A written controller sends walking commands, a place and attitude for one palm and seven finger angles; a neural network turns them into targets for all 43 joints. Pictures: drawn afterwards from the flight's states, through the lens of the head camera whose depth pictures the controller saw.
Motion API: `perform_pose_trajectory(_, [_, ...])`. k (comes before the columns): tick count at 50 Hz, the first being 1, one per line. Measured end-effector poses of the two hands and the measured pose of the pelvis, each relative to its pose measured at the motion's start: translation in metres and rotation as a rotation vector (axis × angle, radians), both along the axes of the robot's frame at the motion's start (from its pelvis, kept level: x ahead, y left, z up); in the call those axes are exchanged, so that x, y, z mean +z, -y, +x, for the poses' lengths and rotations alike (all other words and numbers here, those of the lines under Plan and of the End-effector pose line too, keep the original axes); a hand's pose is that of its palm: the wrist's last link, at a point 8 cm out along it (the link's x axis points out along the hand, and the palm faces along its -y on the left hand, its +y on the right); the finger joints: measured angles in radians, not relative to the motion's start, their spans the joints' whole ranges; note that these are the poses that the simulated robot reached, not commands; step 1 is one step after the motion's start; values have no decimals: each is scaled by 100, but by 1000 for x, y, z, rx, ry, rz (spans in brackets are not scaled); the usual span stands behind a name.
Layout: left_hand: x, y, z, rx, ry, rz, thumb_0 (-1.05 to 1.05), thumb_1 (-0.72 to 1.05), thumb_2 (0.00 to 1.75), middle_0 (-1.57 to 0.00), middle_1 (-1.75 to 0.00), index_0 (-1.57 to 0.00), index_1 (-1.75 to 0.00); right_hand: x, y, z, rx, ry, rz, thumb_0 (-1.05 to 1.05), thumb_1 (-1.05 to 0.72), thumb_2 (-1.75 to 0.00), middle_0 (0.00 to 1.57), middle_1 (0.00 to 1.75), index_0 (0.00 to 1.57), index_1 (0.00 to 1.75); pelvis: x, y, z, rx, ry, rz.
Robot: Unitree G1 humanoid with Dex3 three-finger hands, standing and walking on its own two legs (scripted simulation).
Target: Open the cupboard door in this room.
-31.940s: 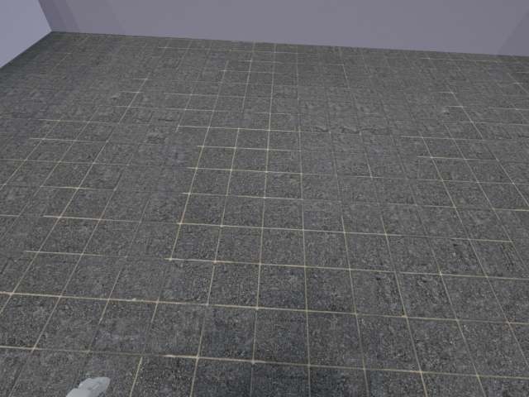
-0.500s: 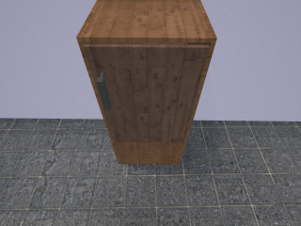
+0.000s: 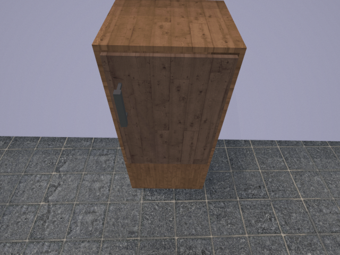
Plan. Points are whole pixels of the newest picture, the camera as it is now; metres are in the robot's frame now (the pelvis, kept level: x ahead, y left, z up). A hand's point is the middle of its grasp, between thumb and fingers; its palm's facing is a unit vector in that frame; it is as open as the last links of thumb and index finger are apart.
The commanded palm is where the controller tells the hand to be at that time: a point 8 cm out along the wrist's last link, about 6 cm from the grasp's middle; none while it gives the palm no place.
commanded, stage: look again from close up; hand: left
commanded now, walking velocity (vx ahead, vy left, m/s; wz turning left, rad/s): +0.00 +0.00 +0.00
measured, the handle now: (122, 105) +0.57 +0.19 -0.01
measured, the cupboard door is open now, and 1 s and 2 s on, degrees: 0 0 0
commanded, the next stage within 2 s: raise the hand with hooked fingers in 0.40 s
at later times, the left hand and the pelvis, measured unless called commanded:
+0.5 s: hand out of the picture +0.03 +0.17 -0.17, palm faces +0.01 -0.98 -0.18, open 7.4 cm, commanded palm +0.13 +0.22 -0.07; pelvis +0.03 +0.00 +0.01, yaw -1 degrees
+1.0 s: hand (97, 246) +0.16 +0.18 -0.07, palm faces +0.18 -0.98 -0.06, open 9.0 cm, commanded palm +0.17 +0.23 -0.04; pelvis +0.01 -0.06 -0.08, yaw +3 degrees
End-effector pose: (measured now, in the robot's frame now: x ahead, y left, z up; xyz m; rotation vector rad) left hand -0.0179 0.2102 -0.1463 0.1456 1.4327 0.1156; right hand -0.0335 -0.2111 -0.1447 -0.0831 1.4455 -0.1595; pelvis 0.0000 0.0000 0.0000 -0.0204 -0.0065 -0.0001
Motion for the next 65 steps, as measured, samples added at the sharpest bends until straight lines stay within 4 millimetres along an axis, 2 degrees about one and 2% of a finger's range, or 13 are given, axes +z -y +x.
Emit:
perform_pose_trajectory(7, [6, -12, 16, 21, 47, 21, 0, 90, 89, -20, -29, -20, -30, -5, -13, 30, 41, 58, 17, 2, -92, -90, 20, 29, 20, 30, 1, -9, 12, 3, 0, 13])
perform_pose_trajectory(26, [6, -7, 46, 6, 38, 18, 1, 91, 90, -20, -29, -20, -30, 5, 8, 68, 48, 76, -35, 2, -93, -90, 20, 29, 20, 30, 5, -4, 35, -11, -1, 21])
perform_pose_trajectory(28, [22, -18, 70, 79, 163, 56, 3, 94, 89, -21, -30, -20, -30, 12, 15, 77, 44, 159, -62, 2, -93, -90, 20, 30, 20, 30, 4, 0, 36, -8, -6, 25])
perform_pose_trajectory(31, [71, -31, 132, 105, 559, 141, 4, 94, 89, -21, -31, -20, -31, 22, 28, 104, 49, 353, -97, 2, -93, -89, 20, 30, 20, 30, 1, 6, 36, 14, -18, 50])
perform_pose_trajectory(35, [141, -19, 208, 72, 1016, 124, 3, 87, 86, -21, -34, -20, -34, 30, 48, 153, 94, 580, -120, 2, -92, -90, 20, 30, 20, 30, -6, 10, 31, 47, -48, 32])
perform_pose_trajectory(38, [161, -3, 238, 14, 1281, 31, 2, 81, 84, -21, -37, -20, -38, 40, 62, 190, 120, 715, -142, 2, -91, -90, 20, 30, 20, 30, -18, 21, 25, 35, -114, 33])
perform_pose_trajectory(42, [133, 10, 229, -78, 1398, -97, 1, 71, 81, -22, -43, -21, -43, 53, 81, 232, 184, 841, -170, 2, -91, -90, 20, 30, 20, 30, -41, 39, 17, 26, -178, 39])
perform_pose_trajectory(46, [83, 2, 185, -66, 1260, -104, 1, 61, 77, -23, -48, -22, -49, 54, 93, 264, 260, 911, -197, 2, -91, -90, 20, 30, 20, 30, -64, 53, 13, 36, -221, 33])
perform_pose_trajectory(49, [78, -14, 154, 4, 1242, -19, 1, 54, 74, -23, -53, -23, -53, 44, 94, 279, 294, 927, -198, 1, -91, -90, 20, 30, 20, 30, -76, 60, 11, 51, -236, 16])
perform_pose_trajectory(52, [101, -25, 147, 7, 1373, 79, 1, 47, 71, -24, -57, -23, -58, 25, 86, 282, 316, 916, -174, 1, -91, -90, 20, 29, 20, 30, -85, 64, 9, 68, -245, -6])
perform_pose_trajectory(56, [126, -22, 174, -109, 1528, 48, 1, 37, 67, -24, -63, -23, -64, -5, 71, 268, 314, 867, -112, 1, -91, -90, 20, 29, 20, 30, -93, 66, 3, 79, -251, -24])
perform_pose_trajectory(61, [113, -17, 225, -231, 1349, -146, 1, 25, 62, -25, -71, -24, -71, -27, 62, 227, 230, 762, -55, 2, -91, -90, 20, 30, 20, 30, -88, 64, -2, 64, -256, -10])
perform_pose_trajectory(65, [116, -30, 235, -141, 1260, -150, 1, 16, 58, -26, -77, -25, -77, -21, 68, 190, 147, 686, -69, 2, -90, -89, 20, 30, 20, 30, -75, 58, 1, 25, -252, 12])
